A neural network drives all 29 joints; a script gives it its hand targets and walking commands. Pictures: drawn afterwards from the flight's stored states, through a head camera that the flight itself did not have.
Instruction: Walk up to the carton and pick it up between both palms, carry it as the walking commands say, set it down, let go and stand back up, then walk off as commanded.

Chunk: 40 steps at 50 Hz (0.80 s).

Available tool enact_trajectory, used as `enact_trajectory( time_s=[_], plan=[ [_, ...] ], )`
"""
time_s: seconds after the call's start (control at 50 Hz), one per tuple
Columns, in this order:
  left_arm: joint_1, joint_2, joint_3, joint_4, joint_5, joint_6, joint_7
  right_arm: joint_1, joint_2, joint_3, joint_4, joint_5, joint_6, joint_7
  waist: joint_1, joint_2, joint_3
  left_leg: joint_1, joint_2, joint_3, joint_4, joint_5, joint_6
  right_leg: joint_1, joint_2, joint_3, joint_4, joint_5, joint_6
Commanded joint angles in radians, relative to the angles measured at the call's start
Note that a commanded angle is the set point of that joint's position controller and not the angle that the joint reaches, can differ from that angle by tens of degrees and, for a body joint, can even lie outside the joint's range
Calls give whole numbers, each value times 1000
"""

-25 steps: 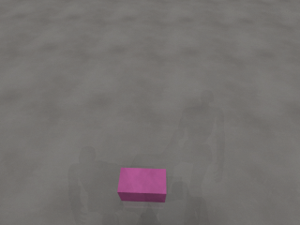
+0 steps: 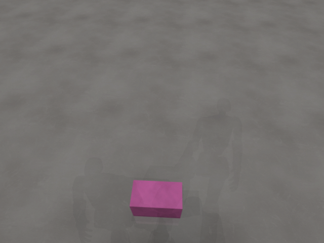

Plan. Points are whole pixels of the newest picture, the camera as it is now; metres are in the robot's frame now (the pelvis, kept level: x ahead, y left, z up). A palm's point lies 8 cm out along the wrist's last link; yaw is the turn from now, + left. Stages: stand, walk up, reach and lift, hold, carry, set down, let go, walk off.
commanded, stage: walk up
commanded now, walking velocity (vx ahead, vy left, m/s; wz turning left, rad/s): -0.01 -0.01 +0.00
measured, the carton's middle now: (157, 199) +0.45 +0.05 -0.69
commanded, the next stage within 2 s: none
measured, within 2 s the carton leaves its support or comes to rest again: neither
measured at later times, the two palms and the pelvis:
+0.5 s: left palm out of the picture -0.03 +0.23 -0.14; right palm out of the picture -0.01 -0.23 -0.15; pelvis -0.01 -0.01 +0.00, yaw +0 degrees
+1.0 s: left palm out of the picture +0.01 +0.25 -0.15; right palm out of the picture -0.02 -0.20 -0.14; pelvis +0.01 +0.01 +0.00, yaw -2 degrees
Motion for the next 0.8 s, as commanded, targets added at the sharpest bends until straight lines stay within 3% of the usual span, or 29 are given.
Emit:
enact_trajectory(
  time_s=[0.0,0.24,0.38,0.62,0.64,0.66,0.68,0.7,0.72,0.74,0.76,0.78],
  plan=[
    [80,119,17,-9,-3,-8,5,62,-112,-18,-23,-1,-9,-6,0,13,29,25,70,-68,-65,139,26,-75,-58,43,-58,138,-60],
    [62,151,27,-26,-3,-13,-2,46,-139,-21,-35,-6,-10,-3,4,34,34,1,78,-87,-94,54,31,-92,-50,52,-59,71,-61],
    [59,152,26,-20,2,-13,-4,41,-134,-22,-39,-7,-6,-1,-1,7,63,-13,69,-78,-96,-8,28,-119,-54,66,-79,24,-64],
    [52,162,30,-36,-2,-16,-4,59,-136,-23,-45,-5,-5,-2,1,0,28,9,63,-56,-67,76,21,-106,-63,65,-67,89,-67],
    [44,146,34,-26,-1,-19,2,69,-126,-26,-32,0,-8,-3,-5,-8,43,-1,65,-56,-58,15,18,-115,-78,74,-66,58,-73],
    [77,149,35,-30,3,-16,-1,84,-125,-25,-44,-15,2,4,1,-28,-1,-20,32,-48,-45,-197,21,-99,-92,116,-105,-246,-91],
    [101,192,46,-26,13,-9,3,50,-138,-27,-57,-18,13,8,19,-48,49,-120,1,-15,36,-241,3,-94,-162,221,-165,-378,-119],
    [108,235,59,-29,15,0,14,31,-136,-29,-74,-17,24,11,32,-88,106,-197,-22,22,165,-189,-19,-96,-250,314,-216,-371,-158],
    [55,205,54,-32,13,-2,14,67,-96,-22,-62,-12,25,4,5,-111,140,-178,9,0,159,-155,-24,-133,-257,292,-202,-206,-163],
    [20,195,49,-34,15,-10,7,112,-95,-24,-47,-16,12,3,-23,-133,119,-60,23,4,72,-132,-19,-182,-200,238,-180,-185,-143],
    [4,177,47,-47,10,-4,6,143,-98,-25,-44,-14,11,0,-35,-99,100,-6,17,6,21,-88,-21,-193,-170,211,-157,-177,-123],
    [-21,156,46,-59,4,-2,3,168,-87,-28,-39,-9,9,-12,-43,-109,113,38,43,-6,-33,4,-20,-213,-130,166,-107,-11,-91]
  ],
)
